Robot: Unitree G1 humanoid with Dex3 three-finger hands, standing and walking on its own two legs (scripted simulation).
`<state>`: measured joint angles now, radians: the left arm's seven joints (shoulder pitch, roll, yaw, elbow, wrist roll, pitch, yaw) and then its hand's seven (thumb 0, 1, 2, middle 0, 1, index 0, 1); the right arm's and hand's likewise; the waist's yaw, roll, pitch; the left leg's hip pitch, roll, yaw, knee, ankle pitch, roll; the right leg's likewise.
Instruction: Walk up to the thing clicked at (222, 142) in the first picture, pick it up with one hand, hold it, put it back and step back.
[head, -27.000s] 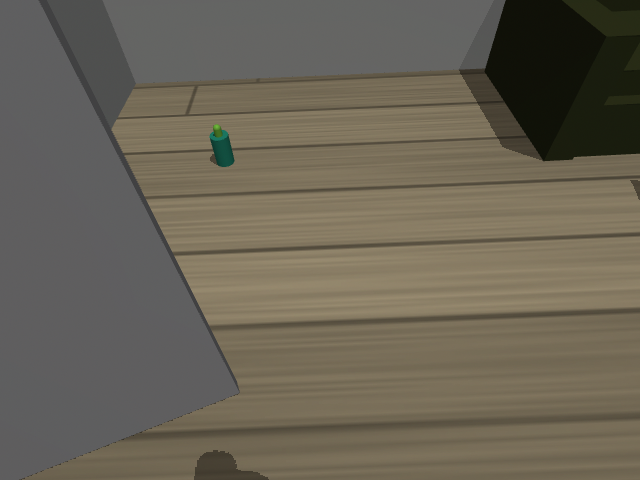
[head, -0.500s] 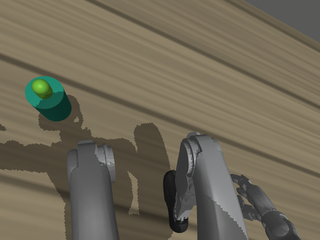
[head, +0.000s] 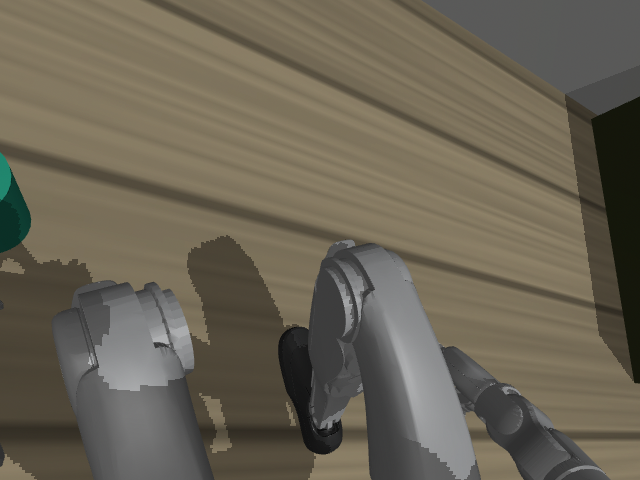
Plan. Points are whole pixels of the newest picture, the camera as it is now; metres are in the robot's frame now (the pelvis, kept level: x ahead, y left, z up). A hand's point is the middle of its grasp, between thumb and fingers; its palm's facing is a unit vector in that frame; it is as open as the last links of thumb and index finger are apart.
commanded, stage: close in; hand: left
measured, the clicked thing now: out of the picture +0.45 +0.30 -0.18
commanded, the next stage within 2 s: rest palm in 0.36 s
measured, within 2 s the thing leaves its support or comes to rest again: leaves its support in 1.80 s
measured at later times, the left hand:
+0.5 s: hand out of the picture +0.41 +0.29 -0.17, palm faces +0.35 -0.94 +0.04, open 17.6 cm
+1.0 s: hand out of the picture +0.42 +0.29 -0.18, palm faces +0.39 -0.92 -0.01, open 13.7 cm
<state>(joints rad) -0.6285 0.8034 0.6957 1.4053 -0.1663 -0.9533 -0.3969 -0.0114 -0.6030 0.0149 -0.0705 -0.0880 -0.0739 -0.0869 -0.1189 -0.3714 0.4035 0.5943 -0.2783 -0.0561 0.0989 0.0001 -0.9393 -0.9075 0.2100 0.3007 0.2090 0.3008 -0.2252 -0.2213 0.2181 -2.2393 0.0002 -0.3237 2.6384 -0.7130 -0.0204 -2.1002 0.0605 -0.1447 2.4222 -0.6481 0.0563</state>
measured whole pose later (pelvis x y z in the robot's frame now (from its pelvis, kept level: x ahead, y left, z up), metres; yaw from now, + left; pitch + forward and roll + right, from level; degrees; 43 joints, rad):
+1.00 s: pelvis +0.00 +0.01 +0.00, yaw -2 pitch +13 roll -18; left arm -0.67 0.82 0.49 1.47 -0.07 -1.12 0.02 0.00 -0.12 0.35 -0.29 -0.29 -0.30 -0.30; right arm -0.19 -0.35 0.50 0.56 -0.37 0.05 0.15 0.00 -0.89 -0.90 0.21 0.30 0.21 0.30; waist -0.24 -0.26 0.28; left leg -2.22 0.00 -0.39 2.67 -0.72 -0.02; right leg -2.07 0.08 -0.19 2.40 -0.63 0.07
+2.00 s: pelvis +0.00 +0.00 +0.02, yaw -1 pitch +18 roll -17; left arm -0.60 0.73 0.50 1.10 -0.04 -0.89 0.00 -0.01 -0.48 0.92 -0.56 -0.92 -0.60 -0.92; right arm -0.11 -0.33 0.39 0.56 -0.31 0.10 0.15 0.00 -0.91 -0.91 0.21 0.30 0.21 0.30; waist -0.21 -0.21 0.21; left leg -2.23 0.00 -0.35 2.60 -0.73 -0.02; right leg -2.07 0.04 -0.18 2.36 -0.64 0.06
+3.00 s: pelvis +0.02 -0.02 +0.07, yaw +7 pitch +32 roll -7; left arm -0.57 0.44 0.48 0.83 -0.11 -0.56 -0.18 -0.01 -0.59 1.06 -0.58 -0.95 -0.62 -0.94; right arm 0.07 -0.29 0.06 0.65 -0.09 0.06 0.06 0.00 -0.91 -0.90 0.21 0.30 0.21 0.30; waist -0.12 -0.02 -0.08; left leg -2.19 0.02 -0.16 2.33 -0.71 -0.05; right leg -2.13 -0.02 -0.05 2.26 -0.69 0.04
